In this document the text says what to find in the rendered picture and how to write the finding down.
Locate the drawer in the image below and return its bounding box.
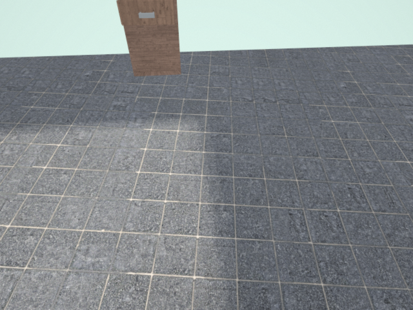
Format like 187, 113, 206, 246
116, 0, 176, 26

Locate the cabinet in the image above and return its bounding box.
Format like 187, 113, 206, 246
124, 0, 181, 76

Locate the handle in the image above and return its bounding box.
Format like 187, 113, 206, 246
139, 12, 155, 18
144, 25, 158, 30

